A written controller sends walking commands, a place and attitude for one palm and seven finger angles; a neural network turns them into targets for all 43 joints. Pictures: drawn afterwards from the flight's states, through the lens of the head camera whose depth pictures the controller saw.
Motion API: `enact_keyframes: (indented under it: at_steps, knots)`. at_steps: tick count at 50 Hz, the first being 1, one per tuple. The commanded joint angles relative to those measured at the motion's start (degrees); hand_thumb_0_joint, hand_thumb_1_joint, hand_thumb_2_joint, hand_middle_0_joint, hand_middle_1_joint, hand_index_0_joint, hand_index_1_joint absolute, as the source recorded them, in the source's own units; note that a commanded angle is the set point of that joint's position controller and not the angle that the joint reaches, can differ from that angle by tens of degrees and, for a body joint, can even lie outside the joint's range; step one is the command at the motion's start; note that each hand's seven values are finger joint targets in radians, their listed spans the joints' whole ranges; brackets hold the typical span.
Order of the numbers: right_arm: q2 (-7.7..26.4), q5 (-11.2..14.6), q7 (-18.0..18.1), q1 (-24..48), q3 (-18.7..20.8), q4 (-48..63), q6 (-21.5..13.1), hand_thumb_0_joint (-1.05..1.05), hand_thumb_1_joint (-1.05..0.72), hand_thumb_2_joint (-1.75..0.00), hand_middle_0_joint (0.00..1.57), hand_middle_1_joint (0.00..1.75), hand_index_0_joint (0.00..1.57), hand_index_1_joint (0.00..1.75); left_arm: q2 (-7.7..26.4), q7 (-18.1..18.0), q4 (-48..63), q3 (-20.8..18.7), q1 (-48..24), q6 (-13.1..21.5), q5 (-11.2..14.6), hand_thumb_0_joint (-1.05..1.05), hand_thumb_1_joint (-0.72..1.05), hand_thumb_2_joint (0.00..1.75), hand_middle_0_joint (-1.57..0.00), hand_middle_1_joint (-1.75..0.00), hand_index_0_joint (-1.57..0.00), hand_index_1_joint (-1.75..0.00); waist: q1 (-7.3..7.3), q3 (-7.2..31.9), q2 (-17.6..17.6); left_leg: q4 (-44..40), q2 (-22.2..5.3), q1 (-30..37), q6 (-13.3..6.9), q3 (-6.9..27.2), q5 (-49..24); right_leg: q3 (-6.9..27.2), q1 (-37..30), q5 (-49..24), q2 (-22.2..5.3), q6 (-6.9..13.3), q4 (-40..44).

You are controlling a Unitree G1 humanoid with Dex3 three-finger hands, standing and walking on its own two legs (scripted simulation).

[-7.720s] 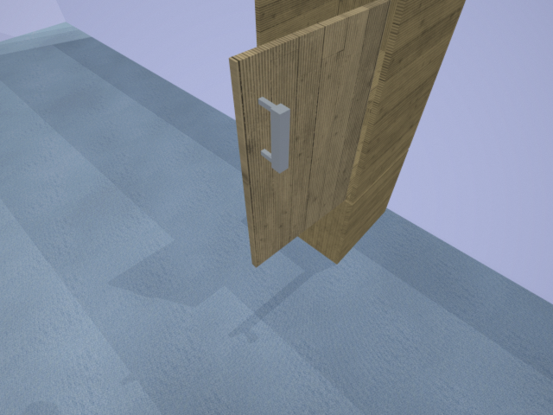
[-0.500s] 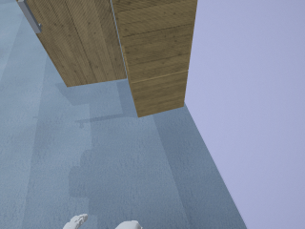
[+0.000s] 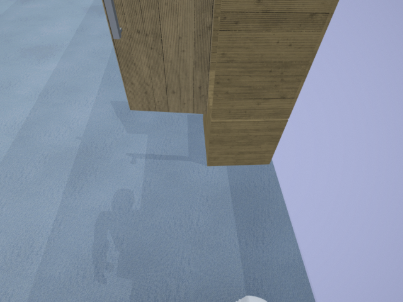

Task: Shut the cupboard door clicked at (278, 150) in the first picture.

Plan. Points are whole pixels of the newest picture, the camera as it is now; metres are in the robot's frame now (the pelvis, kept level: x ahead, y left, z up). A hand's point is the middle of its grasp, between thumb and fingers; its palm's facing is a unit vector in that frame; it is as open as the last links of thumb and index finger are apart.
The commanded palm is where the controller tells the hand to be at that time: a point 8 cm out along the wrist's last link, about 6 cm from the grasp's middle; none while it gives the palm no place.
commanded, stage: take the last steps up to it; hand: left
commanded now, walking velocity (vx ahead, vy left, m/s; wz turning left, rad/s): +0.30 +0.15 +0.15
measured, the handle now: (114, 16) +0.94 +0.38 +0.11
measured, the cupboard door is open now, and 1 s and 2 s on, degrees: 84 84 84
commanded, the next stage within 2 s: come to a stop and stand still in 1.12 s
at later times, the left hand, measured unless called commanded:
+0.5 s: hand out of the picture +0.10 +0.18 -0.16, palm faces +0.19 -0.96 -0.19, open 7.3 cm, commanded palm none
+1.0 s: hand (109, 184) +0.43 +0.31 -0.16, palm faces +0.07 -0.98 -0.20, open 7.4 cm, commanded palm none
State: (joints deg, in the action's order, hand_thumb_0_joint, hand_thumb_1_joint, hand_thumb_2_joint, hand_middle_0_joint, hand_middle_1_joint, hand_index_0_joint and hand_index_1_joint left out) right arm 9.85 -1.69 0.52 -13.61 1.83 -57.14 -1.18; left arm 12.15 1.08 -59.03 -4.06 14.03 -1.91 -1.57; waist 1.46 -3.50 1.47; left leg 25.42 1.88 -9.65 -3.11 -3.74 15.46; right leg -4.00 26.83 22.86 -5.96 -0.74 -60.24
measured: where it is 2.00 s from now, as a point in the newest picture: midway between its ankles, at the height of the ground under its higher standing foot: (180, 252)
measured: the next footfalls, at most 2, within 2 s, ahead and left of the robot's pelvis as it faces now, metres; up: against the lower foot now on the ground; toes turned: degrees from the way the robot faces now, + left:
right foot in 0.18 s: +0.14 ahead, -0.13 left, +0.00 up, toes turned -6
left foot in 0.64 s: +0.30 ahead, +0.20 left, +0.00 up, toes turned +15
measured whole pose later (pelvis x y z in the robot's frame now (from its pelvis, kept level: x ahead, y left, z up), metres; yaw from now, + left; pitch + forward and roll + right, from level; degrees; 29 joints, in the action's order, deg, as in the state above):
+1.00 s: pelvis +0.32 +0.12 +0.00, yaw +3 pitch +0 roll +2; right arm 9.7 -2.2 0.6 -19.1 2.5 -62.5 -3.0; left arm 9.7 0.9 -56.3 -3.6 6.0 0.6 -1.5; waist -0.5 -3.1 0.9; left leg 20.3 1.8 -3.5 -3.0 -12.7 17.0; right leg -5.5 27.1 14.1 -5.8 1.0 -42.2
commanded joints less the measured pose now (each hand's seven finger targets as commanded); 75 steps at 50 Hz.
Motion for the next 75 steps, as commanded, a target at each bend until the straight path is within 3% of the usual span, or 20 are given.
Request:
enact_keyframes:
  at_steps: [1, 7, 8, 9, 10, 11, 16, 28, 30, 31, 33, 39, 51, 52, 54, 55, 61, 66, 71, 75]
  knots:
    - [8.8, 0.3, 0.4, -5.3, 1.8, 0.5, -0.9, 0.0, -0.9, -0.9, 0.2, 0.3, 0.2, 0.3, 2.1, 0.2, 6.1, 0.0, -5.5, 2.4, 0.1, 0.0, 0.9, 0.9, -0.2, -0.3, -0.2, -0.3, -2.39, -0.8, -8.3, -14.6, -13.8, 1.6, -8.5, 13.1, -2.0, -0.5, 4.0, -2.9, -0.5, -0.5, 8.4]
    - [8.7, 0.3, 0.0, -4.0, 2.0, -0.7, -0.4, 0.0, -0.9, -0.9, 0.2, 0.3, 0.2, 0.3, 2.1, 0.1, 4.4, -0.7, 1.0, 3.4, -0.1, 0.0, 0.9, 0.9, -0.2, -0.3, -0.2, -0.3, 1.93, -0.2, -4.3, -6.6, -10.9, -8.9, -6.0, 10.6, 4.8, -3.3, -18.3, -7.5, 2.7, -0.5, 27.5]
    - [7.4, 0.7, -0.1, -3.6, 1.8, -0.6, -0.5, 0.0, -0.9, -0.9, 0.2, 0.3, 0.2, 0.3, 4.3, -0.3, 2.8, -1.4, 6.5, 3.9, -0.3, 0.0, 0.9, 0.9, -0.2, -0.3, -0.2, -0.3, 4.29, 0.9, 0.5, 1.9, -6.8, -15.8, -3.5, 7.4, 7.2, 0.6, -28.7, -5.3, 0.0, 0.4, 33.2]
    - [4.8, 1.4, -0.7, -4.6, 1.5, 0.3, -0.8, 0.0, -0.9, -0.9, 0.2, 0.3, 0.2, 0.3, 9.8, -0.8, 1.0, -2.5, 13.1, 4.8, -0.7, 0.0, 0.9, 0.9, -0.2, -0.3, -0.2, -0.3, 6.7, 4.4, 13.7, 19.1, 0.0, -26.0, 0.1, 0.7, 12.1, 19.0, -39.2, 4.8, -14.5, 5.2, 41.8]
    - [5.3, 0.5, -0.9, -2.4, 1.9, 2.2, -0.3, 0.0, -0.9, -0.9, 0.2, 0.3, 0.2, 0.3, 12.9, -1.3, 0.9, -3.0, 15.4, 4.4, 0.1, 0.0, 0.9, 0.9, -0.2, -0.3, -0.2, -0.3, 6.85, 3.0, 16.8, 33.9, 0.4, -30.6, 1.4, 2.8, 19.7, 34.3, -35.0, 12.3, -24.8, 9.9, 51.0]
    - [6.9, 0.1, -1.0, -0.6, 2.5, 1.7, 0.3, 0.0, -0.9, -0.9, 0.2, 0.3, 0.2, 0.3, 11.1, -1.8, 1.7, -2.5, 11.5, 4.5, 0.4, 0.0, 0.9, 0.9, -0.2, -0.3, -0.2, -0.3, 4.9, -1.9, 13.4, 41.6, -3.3, -30.4, 1.8, 6.6, 13.2, 35.9, -24.3, 22.2, -24.5, 10.4, 54.1]
    - [2.0, -0.1, -2.2, -3.7, 2.2, -1.9, 1.8, 0.0, -0.9, -0.9, 0.2, 0.3, 0.2, 0.3, 2.8, -2.1, 1.9, -0.7, 4.3, 6.4, 0.3, 0.0, 0.9, 0.9, -0.2, -0.3, -0.2, -0.3, -0.92, -0.4, 5.8, 38.5, -7.9, -25.1, 5.0, 3.9, -4.0, 7.2, -16.5, -5.2, -14.1, 5.0, 51.8]
    - [2.4, 0.5, -3.5, 4.7, 1.4, 2.6, -0.3, 0.0, -0.9, -0.9, 0.2, 0.3, 0.2, 0.3, 6.9, -1.7, -3.3, -0.8, 7.9, 6.1, -0.3, 0.0, 0.9, 0.9, -0.2, -0.3, -0.2, -0.3, 0.01, -1.6, 9.1, 7.4, -4.6, -11.5, 3.8, -4.0, -3.0, -1.8, -19.0, -19.2, -13.9, 4.8, 44.6]
    - [6.7, 0.2, -2.6, -6.6, 2.3, -0.8, -1.0, 0.0, -0.9, -0.9, 0.2, 0.3, 0.2, 0.3, 6.0, -1.6, -2.8, -0.8, 6.2, 5.5, -0.1, 0.0, 0.9, 0.9, -0.2, -0.3, -0.2, -0.3, -5.74, 3.3, 0.8, 0.5, -3.8, 6.6, 2.9, -4.6, -2.8, -6.0, -12.1, -18.5, -9.7, 3.0, 30.0]
    - [13.3, -0.6, -1.6, -14.5, 4.0, -2.6, -1.6, 0.0, -0.9, -0.9, 0.2, 0.3, 0.2, 0.3, 2.5, -1.1, -1.7, -0.5, 8.6, 5.1, 0.4, 0.0, 0.9, 0.9, -0.2, -0.3, -0.2, -0.3, -8.0, 10.1, -13.7, -1.5, -15.3, 18.2, -0.9, 10.0, -3.0, -9.3, -2.3, -3.7, -2.3, 0.6, 13.4]
    - [15.9, -0.3, 0.3, -17.2, 4.6, -3.9, -1.3, 0.0, -0.9, -0.9, 0.2, 0.3, 0.2, 0.3, -0.1, -1.3, 1.8, 0.6, 2.6, 5.2, 0.4, 0.0, 0.9, 0.9, -0.2, -0.3, -0.2, -0.3, -9.09, 11.9, -17.9, -9.2, -25.2, 19.3, -7.8, 22.8, -2.0, -0.4, 11.8, 11.1, 1.3, 2.1, -11.6]
    - [5.5, 0.0, 0.8, -5.8, 1.7, -1.5, -3.4, 0.0, -0.9, -0.9, 0.2, 0.3, 0.2, 0.3, -2.0, -0.4, 0.1, 0.4, 2.8, 3.7, 0.1, 0.0, 0.9, 0.9, -0.2, -0.3, -0.2, -0.3, -1.46, 2.6, -7.5, -13.9, -19.5, 2.3, -6.3, 6.3, -13.4, 1.9, 6.8, -4.2, -2.9, 1.3, -4.5]
    - [6.4, -0.3, 0.4, -8.5, 1.3, -4.5, -2.3, 0.0, -0.9, -0.9, 0.2, 0.3, 0.2, 0.3, 0.5, -0.2, 4.7, 0.3, -3.2, 3.7, -0.1, 0.0, 0.9, 0.9, -0.2, -0.3, -0.2, -0.3, 0.54, -0.1, -2.8, -5.3, -15.3, 1.6, -4.0, -0.1, -19.8, -3.3, -11.9, -10.9, 2.7, 2.8, 27.8]
    - [6.1, 0.2, 0.3, -7.5, 1.1, -4.6, -2.4, 0.0, -0.9, -0.9, 0.2, 0.3, 0.2, 0.3, 2.5, -0.4, 2.8, -0.3, 3.0, 4.2, -0.1, 0.0, 0.9, 0.9, -0.2, -0.3, -0.2, -0.3, 3.45, 2.3, -0.7, 2.9, -12.4, -2.6, -2.0, -2.4, -20.5, -1.5, -22.1, -13.3, 2.3, 3.9, 30.9]
    - [4.0, 1.0, -0.3, -8.5, 1.0, -2.2, -2.2, 0.0, -0.9, -0.9, 0.2, 0.3, 0.2, 0.3, 11.4, -1.4, -0.5, -2.2, 14.6, 4.8, 0.5, 0.0, 0.9, 0.9, -0.2, -0.3, -0.2, -0.3, 5.57, 7.3, 16.2, 33.4, -0.7, -23.9, 3.1, -6.4, 17.9, 29.1, -40.4, -20.8, -20.4, 15.3, 42.7]
    - [5.6, 1.0, -0.2, -4.9, 1.4, -2.3, -1.5, 0.0, -0.9, -0.9, 0.2, 0.3, 0.2, 0.3, 10.2, -1.9, 0.1, -2.1, 11.9, 5.1, 1.0, 0.0, 0.9, 0.9, -0.2, -0.3, -0.2, -0.3, 5.55, 5.6, 12.8, 40.9, -3.7, -25.4, 2.8, 1.6, 17.5, 30.4, -33.1, -18.6, -20.8, 16.0, 45.2]
    - [-0.7, 0.8, -0.7, -6.8, 0.6, -4.0, -0.2, 0.0, -0.9, -0.9, 0.2, 0.3, 0.2, 0.3, 3.5, -2.1, 1.9, -0.1, 0.9, 6.4, 0.5, 0.0, 0.9, 0.9, -0.2, -0.3, -0.2, -0.3, -1.86, 3.8, 4.6, 22.9, -7.1, -15.2, 5.6, 0.1, 5.0, 4.0, -18.5, -33.5, -10.4, 10.1, 45.2]
    - [-0.4, 0.9, 0.0, -7.6, -0.1, -5.0, -0.1, 0.0, -0.9, -0.9, 0.2, 0.3, 0.2, 0.3, 3.7, -2.9, 0.0, 0.8, -0.5, 4.7, 1.0, 0.0, 0.9, 0.9, -0.2, -0.3, -0.2, -0.3, -2.96, 5.9, 3.4, -0.2, -4.2, -0.1, 6.1, -1.1, -16.1, 0.1, -15.5, -37.6, -4.8, 4.8, 34.5]
    - [9.5, 0.8, 2.2, -5.4, 1.9, -3.8, 1.0, 0.0, -0.9, -0.9, 0.2, 0.3, 0.2, 0.3, 2.1, -3.5, 0.2, 1.3, 4.1, 0.8, 1.3, 0.0, 0.9, 0.9, -0.2, -0.3, -0.2, -0.3, -2.6, 4.7, -15.6, -2.3, -21.9, 1.9, -5.6, 12.4, -57.1, -1.2, -9.3, 6.2, 2.9, -0.5, 17.4]
    - [11.7, 0.2, 3.1, -3.1, 3.4, -1.5, 2.1, 0.0, -0.9, -0.9, 0.2, 0.3, 0.2, 0.3, 2.8, -3.0, 2.0, 0.1, 1.2, -0.2, 1.1, 0.0, 0.9, 0.9, -0.2, -0.3, -0.2, -0.3, -3.61, 7.9, -11.4, -0.6, -23.8, 5.4, -9.3, 11.9, -54.4, 4.5, -1.2, 12.2, 4.1, 0.0, 1.2]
